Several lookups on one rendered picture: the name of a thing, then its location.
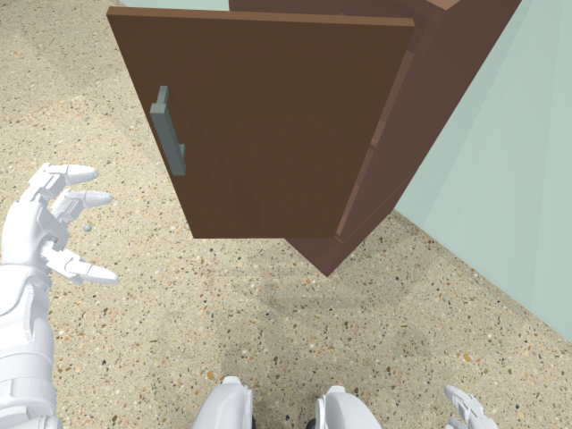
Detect robot left forearm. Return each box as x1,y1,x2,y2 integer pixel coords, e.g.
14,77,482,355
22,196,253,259
0,264,56,429

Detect cupboard door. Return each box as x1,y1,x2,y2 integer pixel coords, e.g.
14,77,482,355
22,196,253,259
106,6,415,239

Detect robot thigh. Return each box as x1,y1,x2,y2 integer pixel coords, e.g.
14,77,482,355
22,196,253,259
190,383,253,429
315,392,382,429

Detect left robot thigh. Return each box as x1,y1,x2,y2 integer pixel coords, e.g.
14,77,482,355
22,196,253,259
190,383,253,429

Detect right robot thigh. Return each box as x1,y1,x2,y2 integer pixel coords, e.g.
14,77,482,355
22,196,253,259
315,392,382,429

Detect robot right hand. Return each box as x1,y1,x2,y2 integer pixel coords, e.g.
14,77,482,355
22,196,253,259
444,385,499,429

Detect handle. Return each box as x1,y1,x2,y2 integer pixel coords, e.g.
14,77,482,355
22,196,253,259
150,86,186,175

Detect robot left hand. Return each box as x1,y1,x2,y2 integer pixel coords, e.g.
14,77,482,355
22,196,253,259
1,163,120,285

